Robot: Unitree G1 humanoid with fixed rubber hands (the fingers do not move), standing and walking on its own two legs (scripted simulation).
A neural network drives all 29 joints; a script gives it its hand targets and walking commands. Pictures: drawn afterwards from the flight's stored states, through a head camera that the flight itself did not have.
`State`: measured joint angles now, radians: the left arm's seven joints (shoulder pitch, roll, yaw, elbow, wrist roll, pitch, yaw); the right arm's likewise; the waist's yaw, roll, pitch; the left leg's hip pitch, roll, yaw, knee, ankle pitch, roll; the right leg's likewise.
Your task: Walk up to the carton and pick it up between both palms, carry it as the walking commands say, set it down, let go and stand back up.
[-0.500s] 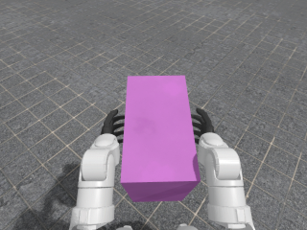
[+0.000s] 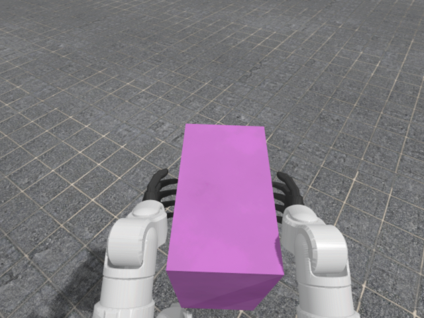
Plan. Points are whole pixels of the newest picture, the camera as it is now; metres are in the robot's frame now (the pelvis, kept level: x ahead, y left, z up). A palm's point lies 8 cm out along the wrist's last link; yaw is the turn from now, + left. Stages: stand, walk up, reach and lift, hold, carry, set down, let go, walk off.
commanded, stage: carry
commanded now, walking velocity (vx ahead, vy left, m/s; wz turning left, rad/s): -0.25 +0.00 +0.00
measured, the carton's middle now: (220, 221) +0.30 +0.00 +0.02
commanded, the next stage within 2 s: none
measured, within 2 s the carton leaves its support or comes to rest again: neither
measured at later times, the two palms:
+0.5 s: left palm out of the picture +0.10 +0.17 +0.09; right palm (279, 316) +0.12 -0.07 +0.10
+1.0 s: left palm out of the picture -0.09 +0.15 +0.09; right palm out of the picture -0.08 -0.09 +0.10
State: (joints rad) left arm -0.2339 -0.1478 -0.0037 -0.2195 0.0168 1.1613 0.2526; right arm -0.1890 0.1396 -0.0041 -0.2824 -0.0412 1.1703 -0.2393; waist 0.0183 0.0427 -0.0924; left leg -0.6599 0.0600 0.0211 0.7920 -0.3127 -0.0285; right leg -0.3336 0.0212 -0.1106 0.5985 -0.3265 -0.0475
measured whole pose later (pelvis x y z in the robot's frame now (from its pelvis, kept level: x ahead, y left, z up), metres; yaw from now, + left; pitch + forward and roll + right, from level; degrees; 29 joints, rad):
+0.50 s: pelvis -0.16 +0.03 +0.01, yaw +1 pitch +4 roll -3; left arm -0.18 -0.14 -0.02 -0.30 0.01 1.15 0.27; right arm -0.17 0.14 0.02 -0.31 -0.04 1.14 -0.23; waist 0.05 0.01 -0.06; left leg -0.41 0.07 0.06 0.58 -0.24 0.02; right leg -0.54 -0.01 -0.10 1.03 -0.45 0.03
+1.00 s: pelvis -0.36 +0.02 +0.00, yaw +1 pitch +4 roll +2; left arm -0.20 -0.14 0.00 -0.29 0.04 1.15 0.24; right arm -0.21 0.14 0.01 -0.28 -0.02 1.15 -0.25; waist -0.01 -0.06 -0.08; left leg -0.30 -0.01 0.08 0.57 -0.34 -0.01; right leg -0.54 -0.09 -0.09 0.56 -0.12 0.00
